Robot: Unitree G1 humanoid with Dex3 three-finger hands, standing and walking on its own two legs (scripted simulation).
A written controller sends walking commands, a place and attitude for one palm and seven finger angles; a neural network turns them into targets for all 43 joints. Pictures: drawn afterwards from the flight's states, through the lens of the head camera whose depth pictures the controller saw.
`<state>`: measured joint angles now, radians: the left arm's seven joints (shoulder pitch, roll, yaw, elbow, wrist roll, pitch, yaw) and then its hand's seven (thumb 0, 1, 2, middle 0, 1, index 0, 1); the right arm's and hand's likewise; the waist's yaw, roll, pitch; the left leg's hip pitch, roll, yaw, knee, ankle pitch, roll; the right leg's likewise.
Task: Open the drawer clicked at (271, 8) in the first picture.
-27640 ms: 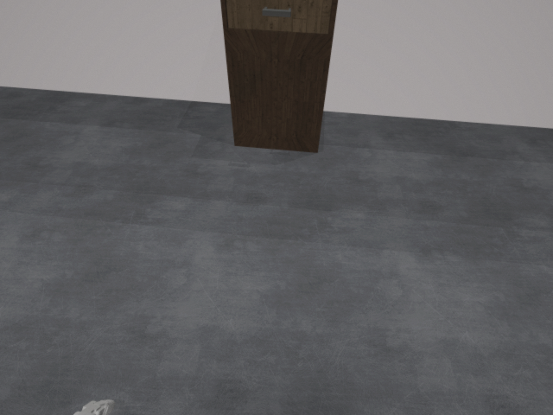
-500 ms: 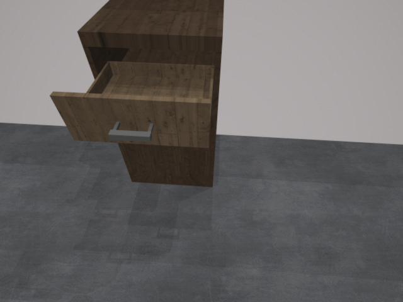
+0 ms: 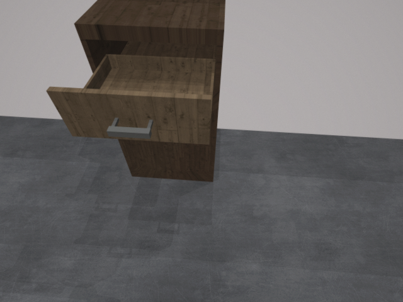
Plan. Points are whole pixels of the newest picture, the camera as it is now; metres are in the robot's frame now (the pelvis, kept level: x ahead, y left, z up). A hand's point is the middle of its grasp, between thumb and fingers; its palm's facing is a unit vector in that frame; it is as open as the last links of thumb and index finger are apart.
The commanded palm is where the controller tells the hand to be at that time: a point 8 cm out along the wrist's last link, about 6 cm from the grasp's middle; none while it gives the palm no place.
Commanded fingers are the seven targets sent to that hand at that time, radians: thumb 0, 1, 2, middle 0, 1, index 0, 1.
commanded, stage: look to check the result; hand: left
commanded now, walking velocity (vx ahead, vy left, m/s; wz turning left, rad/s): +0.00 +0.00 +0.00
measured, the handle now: (131, 127) +0.56 +0.24 -0.02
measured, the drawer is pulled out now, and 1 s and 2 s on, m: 0.29 0.29 0.29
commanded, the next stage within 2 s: stand and wait in 0.18 s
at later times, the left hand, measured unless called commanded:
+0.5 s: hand out of the picture +0.06 +0.21 -0.16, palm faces +0.00 -0.96 -0.29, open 7.4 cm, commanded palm none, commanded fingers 0.00 0.90 0.90 -0.20 -0.30 -0.20 -0.30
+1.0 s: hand out of the picture +0.10 +0.23 -0.15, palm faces -0.01 -0.94 -0.33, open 7.4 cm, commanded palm none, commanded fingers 0.00 0.90 0.90 -0.20 -0.30 -0.20 -0.30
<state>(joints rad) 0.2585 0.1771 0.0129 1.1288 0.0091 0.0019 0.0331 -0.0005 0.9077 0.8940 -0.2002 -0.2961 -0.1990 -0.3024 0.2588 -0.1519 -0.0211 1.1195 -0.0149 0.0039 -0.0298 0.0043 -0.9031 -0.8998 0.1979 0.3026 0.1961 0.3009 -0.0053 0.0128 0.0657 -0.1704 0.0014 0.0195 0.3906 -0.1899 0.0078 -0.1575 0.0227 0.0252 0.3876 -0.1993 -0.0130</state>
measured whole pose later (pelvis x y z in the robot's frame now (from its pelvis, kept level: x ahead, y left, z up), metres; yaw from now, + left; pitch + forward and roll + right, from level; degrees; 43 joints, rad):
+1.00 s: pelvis +0.02 -0.01 +0.00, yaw +0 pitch -1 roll +0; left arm 0.12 0.31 0.02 1.11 0.01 -0.02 0.01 0.00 0.91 0.89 -0.20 -0.30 -0.20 -0.30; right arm 0.11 -0.31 -0.02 1.11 -0.02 0.00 -0.01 0.01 -0.90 -0.90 0.20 0.30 0.20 0.30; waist -0.01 0.01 0.06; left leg -0.10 0.02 0.02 0.31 -0.18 -0.01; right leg -0.09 0.04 0.02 0.31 -0.19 -0.03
